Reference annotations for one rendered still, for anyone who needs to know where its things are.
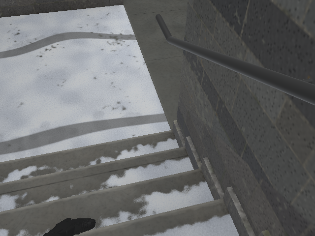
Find left robot hand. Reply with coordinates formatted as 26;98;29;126
43;217;95;236

